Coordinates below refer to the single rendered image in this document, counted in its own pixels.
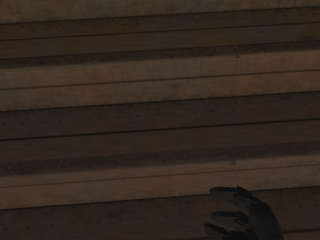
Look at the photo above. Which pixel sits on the robot right hand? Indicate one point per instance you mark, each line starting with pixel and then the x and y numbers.
pixel 259 224

